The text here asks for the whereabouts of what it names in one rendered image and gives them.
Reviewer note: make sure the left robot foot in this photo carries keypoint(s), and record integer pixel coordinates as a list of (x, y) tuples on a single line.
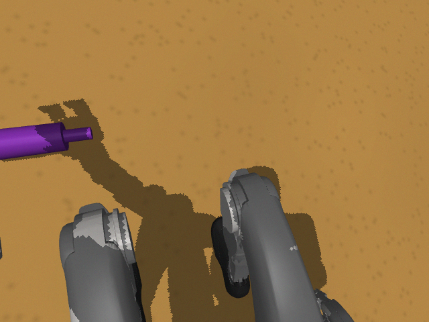
[(138, 293)]

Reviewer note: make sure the right robot foot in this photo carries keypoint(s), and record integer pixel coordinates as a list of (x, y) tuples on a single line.
[(235, 289)]

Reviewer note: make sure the bottle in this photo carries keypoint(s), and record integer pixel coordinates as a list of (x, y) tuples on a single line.
[(39, 139)]

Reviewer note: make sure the right robot hand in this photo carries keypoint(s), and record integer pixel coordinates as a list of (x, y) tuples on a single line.
[(331, 309)]

